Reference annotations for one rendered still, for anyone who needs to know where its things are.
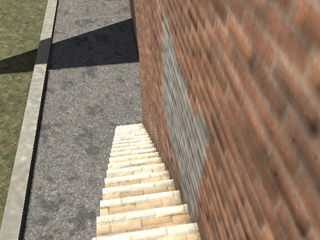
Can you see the stairs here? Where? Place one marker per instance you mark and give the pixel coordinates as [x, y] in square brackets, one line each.
[140, 201]

